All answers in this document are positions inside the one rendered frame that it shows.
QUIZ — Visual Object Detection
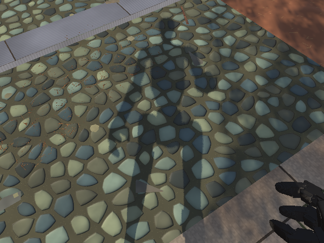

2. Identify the robot right hand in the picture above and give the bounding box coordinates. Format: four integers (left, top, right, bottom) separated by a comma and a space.
269, 180, 324, 243

